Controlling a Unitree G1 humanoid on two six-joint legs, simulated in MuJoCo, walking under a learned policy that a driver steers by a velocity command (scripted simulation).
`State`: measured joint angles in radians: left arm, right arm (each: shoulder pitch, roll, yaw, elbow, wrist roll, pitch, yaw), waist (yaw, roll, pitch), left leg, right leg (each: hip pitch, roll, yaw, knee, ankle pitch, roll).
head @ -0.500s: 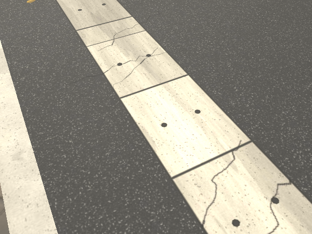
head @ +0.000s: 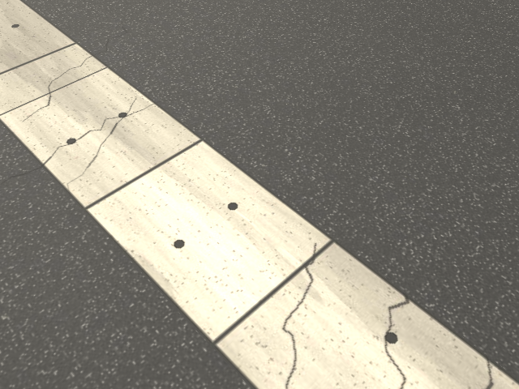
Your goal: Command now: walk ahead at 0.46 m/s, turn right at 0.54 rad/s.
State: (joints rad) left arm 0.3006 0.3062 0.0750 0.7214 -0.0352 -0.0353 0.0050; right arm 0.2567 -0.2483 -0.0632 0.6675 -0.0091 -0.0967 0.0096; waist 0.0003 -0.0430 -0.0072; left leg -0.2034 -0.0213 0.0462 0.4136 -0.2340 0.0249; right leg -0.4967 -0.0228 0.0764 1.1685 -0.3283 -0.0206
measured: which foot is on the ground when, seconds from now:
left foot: down 0.00-0.34, up 0.36-0.88, down 0.90-1.00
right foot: up 0.00-0.32, down 0.34-0.92, up 0.94-1.00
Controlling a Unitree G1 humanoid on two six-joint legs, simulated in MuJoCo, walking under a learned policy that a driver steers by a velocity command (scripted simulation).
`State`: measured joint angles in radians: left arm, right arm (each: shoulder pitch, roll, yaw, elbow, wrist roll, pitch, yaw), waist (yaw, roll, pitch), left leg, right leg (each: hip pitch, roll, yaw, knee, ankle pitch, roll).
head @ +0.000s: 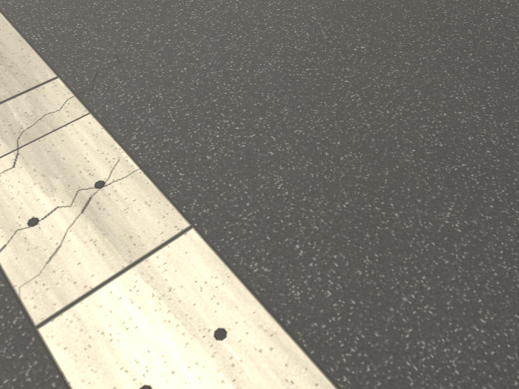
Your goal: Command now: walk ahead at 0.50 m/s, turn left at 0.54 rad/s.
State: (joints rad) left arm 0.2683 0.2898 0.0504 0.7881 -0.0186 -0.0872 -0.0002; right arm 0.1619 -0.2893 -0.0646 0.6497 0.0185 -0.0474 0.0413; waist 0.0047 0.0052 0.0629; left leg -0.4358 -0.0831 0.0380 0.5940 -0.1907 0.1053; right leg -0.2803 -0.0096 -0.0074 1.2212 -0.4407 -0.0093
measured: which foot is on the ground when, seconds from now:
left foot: down 0.00-0.38, up 0.40-0.84, down 0.86-1.00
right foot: up 0.00-0.34, down 0.36-0.86, up 0.88-1.00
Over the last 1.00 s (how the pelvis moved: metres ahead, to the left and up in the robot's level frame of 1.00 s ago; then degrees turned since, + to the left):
0.55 -0.09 -0.02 5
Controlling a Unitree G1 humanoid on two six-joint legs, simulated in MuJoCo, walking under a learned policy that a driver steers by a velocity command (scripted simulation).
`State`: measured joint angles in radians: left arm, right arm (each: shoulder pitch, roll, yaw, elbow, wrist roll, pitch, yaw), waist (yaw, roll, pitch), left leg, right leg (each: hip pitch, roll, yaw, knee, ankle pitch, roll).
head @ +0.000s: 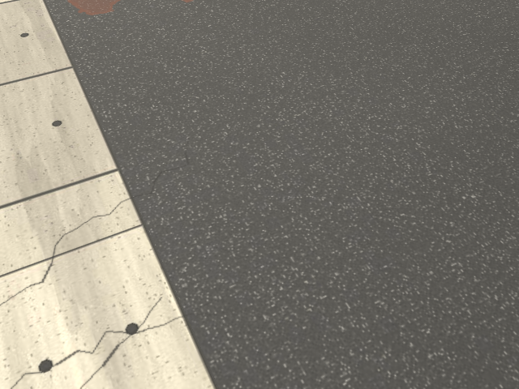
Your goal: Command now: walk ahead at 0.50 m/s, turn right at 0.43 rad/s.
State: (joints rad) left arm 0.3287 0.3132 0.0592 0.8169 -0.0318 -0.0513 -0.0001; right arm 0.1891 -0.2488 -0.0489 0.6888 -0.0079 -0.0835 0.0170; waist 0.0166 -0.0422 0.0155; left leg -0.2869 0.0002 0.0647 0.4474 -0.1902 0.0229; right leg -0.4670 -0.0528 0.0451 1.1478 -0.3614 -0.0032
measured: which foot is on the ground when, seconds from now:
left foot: down 0.00-0.30, up 0.32-0.76, down 0.78-1.00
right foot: up 0.00-0.30, down 0.32-0.78, up 0.80-1.00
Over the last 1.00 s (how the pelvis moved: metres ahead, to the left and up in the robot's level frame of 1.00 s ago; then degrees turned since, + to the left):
0.52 0.07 0.02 12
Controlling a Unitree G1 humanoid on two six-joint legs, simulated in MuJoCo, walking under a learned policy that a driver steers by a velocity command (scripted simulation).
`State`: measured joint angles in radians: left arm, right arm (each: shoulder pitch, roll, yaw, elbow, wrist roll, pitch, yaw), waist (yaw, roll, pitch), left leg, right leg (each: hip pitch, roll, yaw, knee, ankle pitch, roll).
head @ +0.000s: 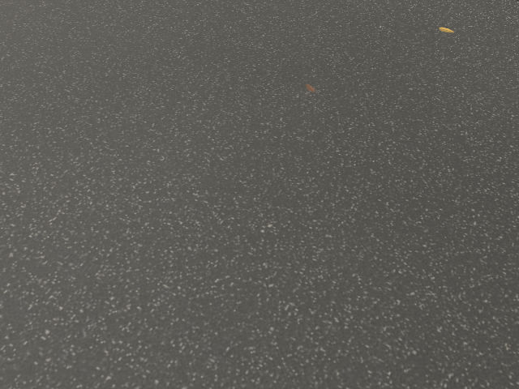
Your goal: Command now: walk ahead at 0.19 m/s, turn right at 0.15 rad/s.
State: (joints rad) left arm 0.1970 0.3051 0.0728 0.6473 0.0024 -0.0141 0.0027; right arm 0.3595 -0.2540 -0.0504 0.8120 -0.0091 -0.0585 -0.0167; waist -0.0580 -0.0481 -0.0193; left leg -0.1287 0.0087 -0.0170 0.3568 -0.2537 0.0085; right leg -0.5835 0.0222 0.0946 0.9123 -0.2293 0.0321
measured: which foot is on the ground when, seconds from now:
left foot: down 0.00-0.18, up 0.20-0.52, down 0.54-1.00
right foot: up 0.00-0.14, down 0.16-0.54, up 0.56-1.00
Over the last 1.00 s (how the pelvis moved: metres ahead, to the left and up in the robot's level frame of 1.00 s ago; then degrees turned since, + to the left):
0.29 -0.05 0.01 -31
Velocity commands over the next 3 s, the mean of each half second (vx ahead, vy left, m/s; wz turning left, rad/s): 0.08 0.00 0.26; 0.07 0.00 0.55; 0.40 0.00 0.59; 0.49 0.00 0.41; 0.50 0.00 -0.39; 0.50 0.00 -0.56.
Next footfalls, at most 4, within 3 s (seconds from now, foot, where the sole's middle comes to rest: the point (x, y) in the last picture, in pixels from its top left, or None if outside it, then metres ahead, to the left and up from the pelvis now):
0.16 right None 0.16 -0.14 -0.78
0.54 left None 0.11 0.12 -0.78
1.02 right None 0.21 -0.08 -0.78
1.48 left None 0.28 0.35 -0.78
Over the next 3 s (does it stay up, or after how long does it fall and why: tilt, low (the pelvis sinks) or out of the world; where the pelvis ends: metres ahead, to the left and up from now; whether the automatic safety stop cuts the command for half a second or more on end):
stays up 0.84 0.77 -0.03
